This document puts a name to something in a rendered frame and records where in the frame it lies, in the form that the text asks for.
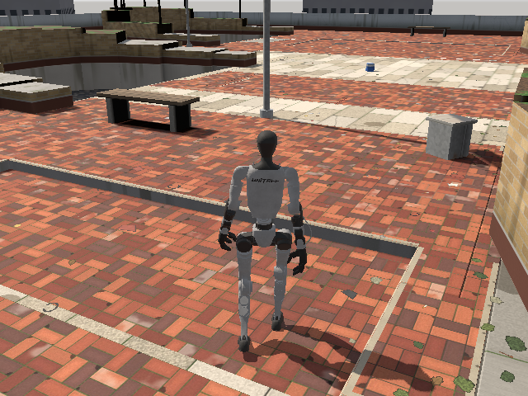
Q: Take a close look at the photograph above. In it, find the robot left foot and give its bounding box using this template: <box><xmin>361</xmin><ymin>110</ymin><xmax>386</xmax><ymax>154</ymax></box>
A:
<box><xmin>238</xmin><ymin>336</ymin><xmax>250</xmax><ymax>352</ymax></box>

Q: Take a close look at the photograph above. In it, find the robot right forearm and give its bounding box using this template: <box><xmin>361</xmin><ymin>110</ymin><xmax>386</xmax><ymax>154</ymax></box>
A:
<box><xmin>291</xmin><ymin>203</ymin><xmax>306</xmax><ymax>249</ymax></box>

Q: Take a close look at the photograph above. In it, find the robot right hand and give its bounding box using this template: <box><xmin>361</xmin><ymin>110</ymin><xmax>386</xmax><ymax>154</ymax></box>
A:
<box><xmin>287</xmin><ymin>248</ymin><xmax>307</xmax><ymax>276</ymax></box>

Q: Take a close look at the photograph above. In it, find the robot right shin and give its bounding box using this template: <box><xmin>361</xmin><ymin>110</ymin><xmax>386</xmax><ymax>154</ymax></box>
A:
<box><xmin>274</xmin><ymin>266</ymin><xmax>287</xmax><ymax>320</ymax></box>

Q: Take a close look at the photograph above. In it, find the robot right upper arm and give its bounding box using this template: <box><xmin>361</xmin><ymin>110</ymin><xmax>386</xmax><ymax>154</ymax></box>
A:
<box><xmin>283</xmin><ymin>167</ymin><xmax>300</xmax><ymax>215</ymax></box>

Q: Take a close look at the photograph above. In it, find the robot left upper arm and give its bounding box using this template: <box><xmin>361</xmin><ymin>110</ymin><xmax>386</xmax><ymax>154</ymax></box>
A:
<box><xmin>228</xmin><ymin>166</ymin><xmax>249</xmax><ymax>210</ymax></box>

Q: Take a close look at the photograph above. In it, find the robot left hand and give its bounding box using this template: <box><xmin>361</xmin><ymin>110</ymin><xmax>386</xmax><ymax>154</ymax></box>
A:
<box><xmin>218</xmin><ymin>231</ymin><xmax>237</xmax><ymax>251</ymax></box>

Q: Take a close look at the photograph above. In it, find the robot left forearm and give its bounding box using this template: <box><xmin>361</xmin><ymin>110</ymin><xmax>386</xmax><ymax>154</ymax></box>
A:
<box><xmin>219</xmin><ymin>198</ymin><xmax>236</xmax><ymax>234</ymax></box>

